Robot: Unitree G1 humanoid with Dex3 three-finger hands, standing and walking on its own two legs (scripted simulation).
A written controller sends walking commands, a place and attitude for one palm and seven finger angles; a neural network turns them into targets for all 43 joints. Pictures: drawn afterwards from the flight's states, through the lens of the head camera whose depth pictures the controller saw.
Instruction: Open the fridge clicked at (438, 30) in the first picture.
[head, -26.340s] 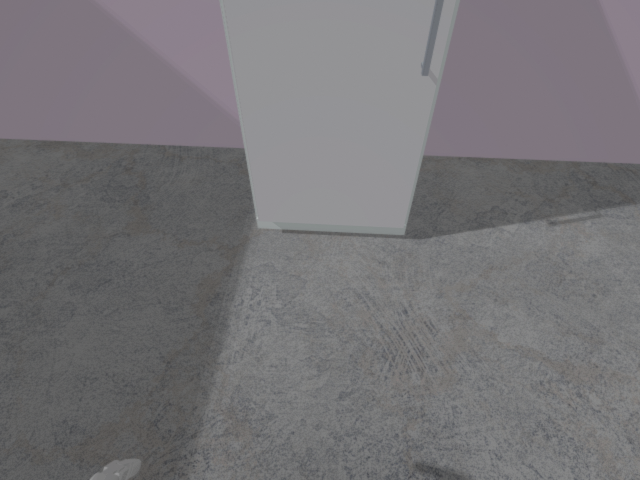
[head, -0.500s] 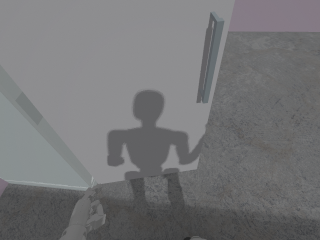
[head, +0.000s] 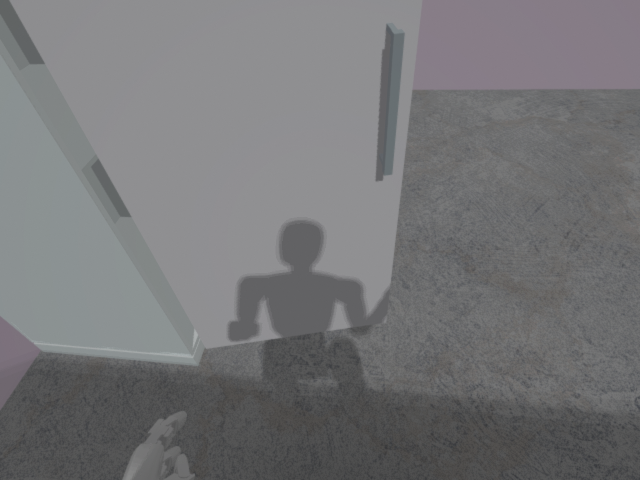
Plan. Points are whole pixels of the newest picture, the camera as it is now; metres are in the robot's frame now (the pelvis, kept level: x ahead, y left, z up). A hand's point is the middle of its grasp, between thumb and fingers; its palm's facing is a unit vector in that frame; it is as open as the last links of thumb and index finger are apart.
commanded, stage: stop stepping back and stand still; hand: right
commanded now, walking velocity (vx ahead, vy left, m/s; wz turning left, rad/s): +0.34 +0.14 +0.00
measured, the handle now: (389, 106) +0.71 -0.09 +0.13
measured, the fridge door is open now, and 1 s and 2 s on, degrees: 76 76 76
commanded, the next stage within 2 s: let the arm hang, fingers relaxed in 0.52 s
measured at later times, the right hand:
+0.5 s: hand out of the picture +0.16 -0.27 +0.17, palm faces +0.47 +0.78 -0.41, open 7.5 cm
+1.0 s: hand out of the picture -0.03 -0.20 -0.17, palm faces +0.14 +0.97 -0.19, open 6.9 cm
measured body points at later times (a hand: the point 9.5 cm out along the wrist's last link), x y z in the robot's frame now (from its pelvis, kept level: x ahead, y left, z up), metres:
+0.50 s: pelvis -0.04 -0.01 -0.01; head -0.06 -0.01 +0.44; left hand +0.12 +0.23 -0.08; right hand +0.13 -0.31 +0.19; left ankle -0.01 +0.08 -0.72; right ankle +0.02 -0.14 -0.73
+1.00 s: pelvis -0.04 -0.02 +0.00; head -0.02 -0.03 +0.45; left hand +0.02 +0.22 -0.14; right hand -0.04 -0.26 -0.16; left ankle +0.00 +0.08 -0.73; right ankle -0.01 -0.13 -0.73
